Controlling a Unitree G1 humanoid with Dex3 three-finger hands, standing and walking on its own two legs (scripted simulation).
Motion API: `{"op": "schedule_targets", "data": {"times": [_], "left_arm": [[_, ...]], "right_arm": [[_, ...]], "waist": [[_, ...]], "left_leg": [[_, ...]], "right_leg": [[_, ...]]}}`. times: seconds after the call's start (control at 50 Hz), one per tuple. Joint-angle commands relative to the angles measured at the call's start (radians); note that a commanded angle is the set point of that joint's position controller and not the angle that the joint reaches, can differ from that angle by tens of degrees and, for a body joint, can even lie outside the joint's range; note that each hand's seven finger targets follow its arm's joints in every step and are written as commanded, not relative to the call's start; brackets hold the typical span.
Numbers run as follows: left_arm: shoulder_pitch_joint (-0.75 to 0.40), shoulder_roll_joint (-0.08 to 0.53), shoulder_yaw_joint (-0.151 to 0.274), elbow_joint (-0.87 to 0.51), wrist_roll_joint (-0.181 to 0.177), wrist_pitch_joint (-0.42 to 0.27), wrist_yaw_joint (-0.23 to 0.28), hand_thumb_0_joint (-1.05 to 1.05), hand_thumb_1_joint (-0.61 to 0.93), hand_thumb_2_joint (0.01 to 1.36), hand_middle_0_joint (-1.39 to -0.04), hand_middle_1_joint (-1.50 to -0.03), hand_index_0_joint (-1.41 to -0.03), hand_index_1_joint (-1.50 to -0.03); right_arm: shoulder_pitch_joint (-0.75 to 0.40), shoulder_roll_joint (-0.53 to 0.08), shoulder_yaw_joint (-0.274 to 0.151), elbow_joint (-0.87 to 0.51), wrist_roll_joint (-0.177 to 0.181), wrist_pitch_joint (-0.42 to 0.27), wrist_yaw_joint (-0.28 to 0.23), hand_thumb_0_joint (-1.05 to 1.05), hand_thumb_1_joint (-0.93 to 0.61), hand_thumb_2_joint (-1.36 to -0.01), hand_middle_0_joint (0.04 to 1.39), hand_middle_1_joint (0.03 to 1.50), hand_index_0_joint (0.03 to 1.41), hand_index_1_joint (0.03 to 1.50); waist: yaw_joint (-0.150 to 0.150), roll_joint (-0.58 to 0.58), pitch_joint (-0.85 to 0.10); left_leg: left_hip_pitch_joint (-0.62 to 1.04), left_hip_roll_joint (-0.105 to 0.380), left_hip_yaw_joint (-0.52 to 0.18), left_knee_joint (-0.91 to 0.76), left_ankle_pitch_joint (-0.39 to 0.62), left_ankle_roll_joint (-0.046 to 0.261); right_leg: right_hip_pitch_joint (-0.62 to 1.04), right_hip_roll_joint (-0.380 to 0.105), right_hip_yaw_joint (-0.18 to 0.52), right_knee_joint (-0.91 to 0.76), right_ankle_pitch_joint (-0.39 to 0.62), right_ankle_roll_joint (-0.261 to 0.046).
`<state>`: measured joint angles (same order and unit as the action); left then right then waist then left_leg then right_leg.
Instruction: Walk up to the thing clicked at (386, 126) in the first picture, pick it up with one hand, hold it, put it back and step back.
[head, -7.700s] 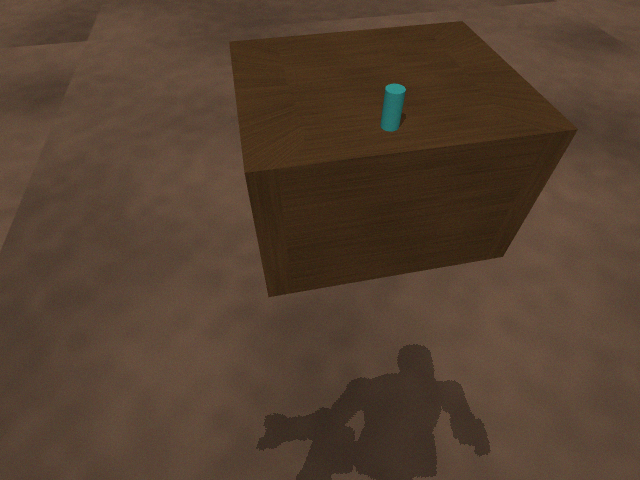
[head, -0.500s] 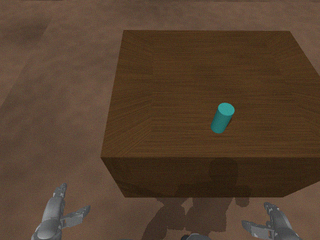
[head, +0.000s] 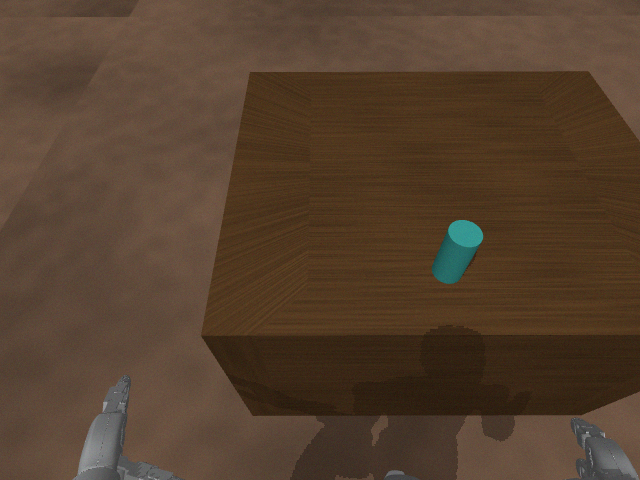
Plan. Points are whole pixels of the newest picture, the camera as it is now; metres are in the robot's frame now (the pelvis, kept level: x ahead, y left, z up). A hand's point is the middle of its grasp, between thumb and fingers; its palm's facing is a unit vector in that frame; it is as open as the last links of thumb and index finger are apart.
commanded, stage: go down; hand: right
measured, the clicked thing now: (455, 253) +0.47 -0.20 -0.09
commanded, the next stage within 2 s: none
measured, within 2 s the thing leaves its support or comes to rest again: neither
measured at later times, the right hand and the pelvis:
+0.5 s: hand (568, 474) +0.16 -0.29 -0.10, palm faces +0.09 +0.95 -0.29, open 17.7 cm; pelvis +0.00 -0.01 -0.01, yaw +0 degrees
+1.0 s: hand (606, 417) +0.22 -0.33 -0.05, palm faces +0.20 +0.95 -0.25, open 17.7 cm; pelvis -0.02 -0.01 -0.02, yaw -1 degrees
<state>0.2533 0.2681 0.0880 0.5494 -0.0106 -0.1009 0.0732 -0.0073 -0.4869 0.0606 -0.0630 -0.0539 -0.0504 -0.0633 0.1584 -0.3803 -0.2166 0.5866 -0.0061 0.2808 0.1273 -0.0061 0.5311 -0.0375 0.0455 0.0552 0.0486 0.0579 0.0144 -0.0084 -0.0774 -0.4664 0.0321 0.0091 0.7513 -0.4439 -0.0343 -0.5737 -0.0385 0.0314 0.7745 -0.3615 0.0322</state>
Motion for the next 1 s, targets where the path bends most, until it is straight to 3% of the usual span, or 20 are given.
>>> {"op": "schedule_targets", "data": {"times": [0.0, 0.06, 0.16, 0.18, 0.2, 0.22, 0.26, 0.44, 0.52, 0.56, 0.58, 0.62, 0.68, 0.7, 0.74, 0.8, 0.86, 0.92, 0.96, 0.98], "left_arm": [[0.025, 0.165, 0.060, -0.156, -0.006, -0.035, 0.015, 0.000, -0.552, 0.048, -0.054, -0.051, -0.047, -0.059], [0.020, 0.143, 0.035, -0.186, -0.010, -0.032, 0.011, 0.000, -0.555, 0.048, -0.054, -0.051, -0.047, -0.059], [0.035, 0.157, 0.044, -0.255, -0.013, -0.028, 0.013, 0.000, -0.551, 0.045, -0.053, -0.051, -0.048, -0.057], [0.041, 0.161, 0.052, -0.269, -0.014, -0.028, 0.016, 0.000, -0.550, 0.044, -0.055, -0.052, -0.050, -0.057], [0.036, 0.165, 0.051, -0.283, -0.013, -0.028, 0.017, 0.000, -0.552, 0.044, -0.055, -0.051, -0.049, -0.057], [0.036, 0.180, 0.064, -0.309, -0.015, -0.028, 0.019, 0.000, -0.551, 0.046, -0.054, -0.051, -0.049, -0.057], [0.079, 0.154, 0.051, -0.303, -0.015, -0.024, 0.018, 0.000, -0.557, 0.048, -0.055, -0.051, -0.049, -0.058], [0.105, 0.130, 0.024, -0.354, -0.014, -0.016, 0.028, 0.000, -0.546, 0.044, -0.054, -0.052, -0.050, -0.056], [0.122, 0.130, 0.024, -0.386, -0.015, -0.019, 0.032, 0.000, -0.548, 0.045, -0.053, -0.053, -0.050, -0.057], [0.106, 0.132, 0.016, -0.418, -0.014, -0.024, 0.036, 0.000, -0.543, 0.042, -0.054, -0.053, -0.052, -0.056], [0.134, 0.103, -0.008, -0.391, -0.015, -0.022, 0.035, 0.000, -0.547, 0.045, -0.053, -0.053, -0.051, -0.057], [0.136, 0.118, 0.003, -0.438, -0.017, -0.027, 0.041, 0.000, -0.549, 0.045, -0.053, -0.052, -0.049, -0.056], [0.150, 0.109, -0.013, -0.466, -0.018, -0.032, 0.047, 0.000, -0.545, 0.043, -0.052, -0.053, -0.050, -0.056], [0.125, 0.137, 0.010, -0.501, -0.018, -0.039, 0.052, 0.000, -0.539, 0.039, -0.052, -0.053, -0.051, -0.055], [0.180, 0.103, -0.017, -0.441, -0.018, -0.039, 0.055, 0.000, -0.544, 0.041, -0.052, -0.051, -0.050, -0.054], [0.162, 0.142, 0.031, -0.442, -0.012, -0.058, 0.067, 0.000, -0.546, 0.045, -0.050, -0.050, -0.048, -0.053], [0.143, 0.108, -0.020, -0.381, -0.007, -0.082, 0.074, 0.000, -0.547, 0.048, -0.049, -0.048, -0.045, -0.052], [0.109, 0.114, -0.021, -0.336, -0.002, -0.108, 0.079, 0.000, -0.549, 0.050, -0.047, -0.047, -0.042, -0.052], [0.113, 0.135, -0.005, -0.356, -0.003, -0.120, 0.083, 0.000, -0.544, 0.047, -0.046, -0.047, -0.043, -0.050], [0.105, 0.127, -0.024, -0.364, -0.002, -0.122, 0.082, 0.000, -0.543, 0.046, -0.047, -0.047, -0.044, -0.051]], "right_arm": [[-0.020, -0.267, -0.092, -0.190, -0.005, 0.002, -0.001, 0.000, 0.611, -0.014, 0.039, 0.055, 0.045, 0.055], [0.000, -0.261, -0.094, -0.232, -0.001, 0.021, 0.008, 0.000, 0.611, -0.020, 0.035, 0.057, 0.043, 0.057], [0.054, -0.258, -0.104, -0.290, 0.007, 0.045, 0.027, 0.000, 0.611, -0.020, 0.033, 0.059, 0.043, 0.059], [0.046, -0.259, -0.105, -0.296, 0.008, 0.046, 0.027, 0.000, 0.611, -0.021, 0.036, 0.058, 0.045, 0.058], [0.052, -0.260, -0.111, -0.313, 0.013, 0.050, 0.028, 0.000, 0.611, -0.022, 0.036, 0.058, 0.045, 0.058], [0.050, -0.260, -0.114, -0.310, 0.016, 0.053, 0.027, 0.000, 0.611, -0.017, 0.037, 0.056, 0.046, 0.056], [0.058, -0.263, -0.125, -0.336, 0.016, 0.056, 0.025, 0.000, 0.611, -0.020, 0.039, 0.056, 0.047, 0.056], [0.106, -0.269, -0.141, -0.424, 0.019, 0.081, 0.026, 0.000, 0.608, -0.018, 0.043, 0.054, 0.049, 0.054], [0.112, -0.270, -0.148, -0.467, 0.021, 0.091, 0.029, 0.000, 0.608, -0.020, 0.042, 0.054, 0.048, 0.054], [0.118, -0.259, -0.142, -0.482, 0.026, 0.091, 0.030, 0.000, 0.602, -0.016, 0.045, 0.053, 0.051, 0.052], [0.117, -0.260, -0.147, -0.491, 0.026, 0.090, 0.030, 0.000, 0.611, -0.019, 0.041, 0.054, 0.048, 0.054], [0.121, -0.260, -0.155, -0.504, 0.033, 0.089, 0.031, 0.000, 0.599, -0.012, 0.048, 0.051, 0.053, 0.051], [0.125, -0.267, -0.166, -0.528, 0.039, 0.085, 0.033, 0.000, 0.611, -0.012, 0.045, 0.051, 0.051, 0.051], [0.109, -0.273, -0.168, -0.525, 0.042, 0.082, 0.033, 0.000, 0.602, -0.009, 0.049, 0.050, 0.053, 0.050], [0.036, -0.307, -0.193, -0.538, 0.048, 0.066, 0.035, 0.000, 0.611, -0.014, 0.042, 0.053, 0.050, 0.053], [-0.068, -0.350, -0.230, -0.535, 0.055, 0.032, 0.038, 0.000, 0.611, -0.010, 0.043, 0.052, 0.052, 0.051], [-0.181, -0.379, -0.255, -0.505, 0.078, -0.021, 0.058, 0.000, 0.611, -0.004, 0.050, 0.048, 0.056, 0.048], [-0.300, -0.400, -0.277, -0.378, 0.101, -0.069, 0.103, 0.000, 0.611, 0.000, 0.054, 0.047, 0.057, 0.046], [-0.360, -0.437, -0.294, -0.304, 0.103, -0.088, 0.135, 0.000, 0.611, -0.002, 0.054, 0.047, 0.057, 0.047], [-0.399, -0.441, -0.290, -0.260, 0.104, -0.095, 0.152, 0.000, 0.604, -0.002, 0.058, 0.045, 0.058, 0.045]], "waist": [[0.003, -0.053, -0.158], [-0.009, -0.088, -0.132], [-0.006, -0.038, -0.203], [0.006, -0.022, -0.212], [-0.007, -0.026, -0.214], [0.004, -0.013, -0.207], [0.002, -0.024, -0.237], [-0.020, -0.085, -0.169], [-0.009, -0.079, -0.188], [-0.011, -0.067, -0.169], [-0.018, -0.091, -0.166], [-0.011, -0.070, -0.169], [-0.012, -0.074, -0.147], [-0.002, -0.072, -0.142], [0.007, -0.103, -0.124], [0.029, -0.103, -0.158], [0.017, -0.132, -0.137], [0.032, -0.133, -0.147], [0.043, -0.127, -0.204], [0.044, -0.123, -0.226]], "left_leg": [[-0.020, -0.034, 0.043, -0.083, 0.338, 0.022], [-0.038, -0.033, 0.043, -0.072, 0.304, 0.027], [-0.028, -0.032, 0.040, -0.040, 0.378, 0.016], [-0.033, -0.034, 0.040, -0.036, 0.390, 0.014], [-0.029, -0.035, 0.042, -0.029, 0.389, 0.015], [-0.038, -0.036, 0.043, -0.029, 0.376, 0.015], [-0.036, -0.036, 0.042, -0.015, 0.394, 0.014], [-0.077, -0.035, 0.044, -0.013, 0.258, 0.029], [-0.087, -0.037, 0.046, 0.001, 0.261, 0.028], [-0.097, -0.042, 0.052, 0.000, 0.210, 0.031], [-0.102, -0.039, 0.050, 0.004, 0.207, 0.033], [-0.107, -0.044, 0.054, 0.006, 0.176, 0.033], [-0.119, -0.045, 0.056, 0.001, 0.127, 0.034], [-0.126, -0.045, 0.055, -0.001, 0.107, 0.034], [-0.142, -0.039, 0.047, -0.005, 0.099, 0.034], [-0.151, -0.035, 0.042, 0.013, 0.131, 0.033], [-0.167, -0.032, 0.041, 0.019, 0.087, 0.037], [-0.205, -0.034, 0.044, 0.029, 0.059, 0.036], [-0.185, -0.034, 0.043, 0.030, 0.090, 0.035], [-0.174, -0.037, 0.051, 0.033, 0.107, 0.034]], "right_leg": [[0.182, 0.030, -0.042, -0.050, 0.299, -0.036], [0.153, 0.028, -0.042, -0.046, 0.271, -0.032], [0.170, 0.027, -0.036, -0.001, 0.343, -0.038], [0.175, 0.025, -0.035, 0.007, 0.357, -0.039], [0.175, 0.023, -0.030, 0.011, 0.367, -0.037], [0.168, 0.023, -0.030, 0.012, 0.349, -0.038], [0.178, 0.022, -0.025, 0.025, 0.384, -0.038], [0.098, 0.028, -0.027, 0.010, 0.239, -0.030], [0.104, 0.025, -0.022, 0.023, 0.246, -0.031], [0.084, 0.023, -0.016, 0.010, 0.201, -0.028], [0.079, 0.024, -0.018, 0.012, 0.197, -0.027], [0.080, 0.020, -0.011, 0.003, 0.170, -0.028], [0.064, 0.022, -0.012, -0.007, 0.115, -0.027], [0.054, 0.021, -0.011, -0.010, 0.088, -0.027], [0.057, 0.023, -0.012, -0.003, 0.070, -0.031], [0.077, 0.018, 0.000, 0.007, 0.098, -0.032], [0.061, 0.017, 0.006, -0.003, 0.051, -0.031], [0.045, 0.012, 0.014, 0.000, 0.012, -0.033], [0.074, 0.012, 0.014, 0.008, 0.037, -0.035], [0.083, 0.010, 0.019, 0.007, 0.060, -0.034]]}}
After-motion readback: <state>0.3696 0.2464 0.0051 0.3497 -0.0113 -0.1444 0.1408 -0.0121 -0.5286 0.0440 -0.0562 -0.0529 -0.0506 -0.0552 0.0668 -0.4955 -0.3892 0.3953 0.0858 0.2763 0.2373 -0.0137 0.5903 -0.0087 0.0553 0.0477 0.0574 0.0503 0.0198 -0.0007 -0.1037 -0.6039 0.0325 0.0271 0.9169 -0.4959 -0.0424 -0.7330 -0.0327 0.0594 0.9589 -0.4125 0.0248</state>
